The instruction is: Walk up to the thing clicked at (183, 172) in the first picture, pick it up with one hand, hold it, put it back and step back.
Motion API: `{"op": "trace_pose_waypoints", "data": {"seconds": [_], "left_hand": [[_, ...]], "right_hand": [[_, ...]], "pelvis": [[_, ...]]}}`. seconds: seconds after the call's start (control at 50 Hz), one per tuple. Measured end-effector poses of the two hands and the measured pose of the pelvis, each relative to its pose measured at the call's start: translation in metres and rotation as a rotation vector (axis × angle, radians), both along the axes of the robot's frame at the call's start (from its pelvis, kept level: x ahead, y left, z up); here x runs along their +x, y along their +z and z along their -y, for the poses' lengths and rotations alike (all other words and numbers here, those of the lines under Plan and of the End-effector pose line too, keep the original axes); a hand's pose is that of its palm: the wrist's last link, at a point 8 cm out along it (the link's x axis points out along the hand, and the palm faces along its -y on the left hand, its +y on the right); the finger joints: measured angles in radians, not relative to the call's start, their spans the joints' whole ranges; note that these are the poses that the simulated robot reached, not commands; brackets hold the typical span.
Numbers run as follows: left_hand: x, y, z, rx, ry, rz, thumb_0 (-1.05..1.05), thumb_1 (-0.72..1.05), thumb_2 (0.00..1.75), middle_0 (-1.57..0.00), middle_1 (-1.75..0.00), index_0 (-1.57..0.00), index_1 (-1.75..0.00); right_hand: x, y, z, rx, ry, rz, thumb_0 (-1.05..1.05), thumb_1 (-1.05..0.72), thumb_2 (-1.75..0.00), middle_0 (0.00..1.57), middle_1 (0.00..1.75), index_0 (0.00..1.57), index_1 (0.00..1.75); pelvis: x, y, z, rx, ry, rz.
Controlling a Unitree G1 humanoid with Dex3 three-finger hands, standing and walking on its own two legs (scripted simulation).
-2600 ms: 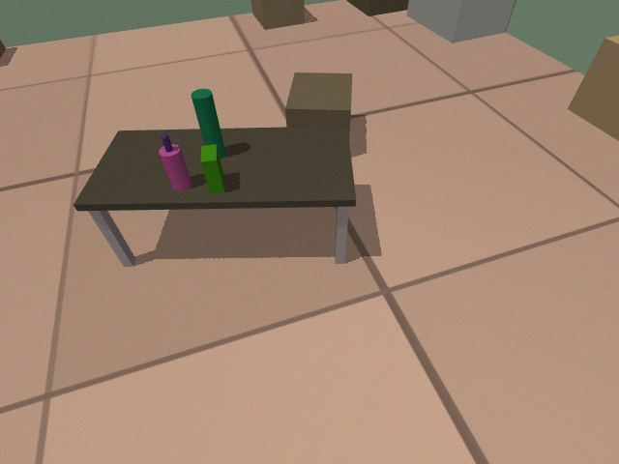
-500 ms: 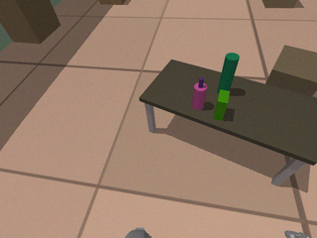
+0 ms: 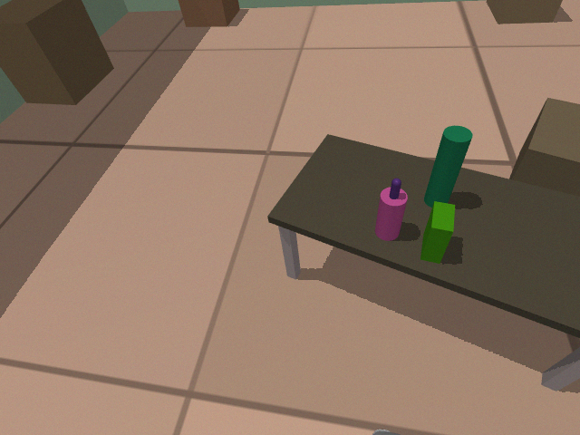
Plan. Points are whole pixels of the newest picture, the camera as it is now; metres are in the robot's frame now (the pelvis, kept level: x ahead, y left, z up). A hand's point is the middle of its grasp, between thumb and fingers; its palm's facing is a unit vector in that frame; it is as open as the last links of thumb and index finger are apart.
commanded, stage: walk up
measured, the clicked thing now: (391, 207) +0.71 -0.23 -0.27
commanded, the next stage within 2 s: stand in 1.44 s
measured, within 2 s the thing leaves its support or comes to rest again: neither
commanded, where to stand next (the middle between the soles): +0.10 +0.03 m, yaw -4 degrees
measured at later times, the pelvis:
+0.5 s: pelvis +0.05 +0.05 +0.01, yaw -2 degrees
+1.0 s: pelvis +0.06 +0.04 +0.03, yaw -4 degrees
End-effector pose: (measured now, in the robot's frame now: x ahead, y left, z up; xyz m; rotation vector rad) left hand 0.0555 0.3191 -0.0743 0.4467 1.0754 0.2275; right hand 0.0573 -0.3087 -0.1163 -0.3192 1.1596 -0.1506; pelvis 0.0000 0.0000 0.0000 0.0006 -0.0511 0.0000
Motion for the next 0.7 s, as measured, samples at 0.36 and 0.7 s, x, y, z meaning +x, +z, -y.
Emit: {"op": "trace_pose_waypoints", "data": {"seconds": [0.36,0.7], "left_hand": [[0.045,-0.037,-0.045,-0.082,0.045,-0.104,0.00,0.91,0.90,-0.20,-0.30,-0.20,-0.30],[0.084,-0.028,-0.020,-0.131,0.000,-0.110,0.00,0.91,0.90,-0.20,-0.30,-0.21,-0.30]], "right_hand": [[0.061,0.021,-0.042,-0.088,-0.006,0.049,0.00,-0.90,-0.90,0.20,0.30,0.20,0.30],[0.092,0.033,-0.043,-0.062,-0.044,0.071,0.00,-0.90,-0.90,0.20,0.30,0.20,0.30]], "pelvis": [[0.041,-0.002,-0.045,-0.004,-0.027,-0.015],[0.052,0.017,-0.042,-0.005,-0.050,-0.009]]}}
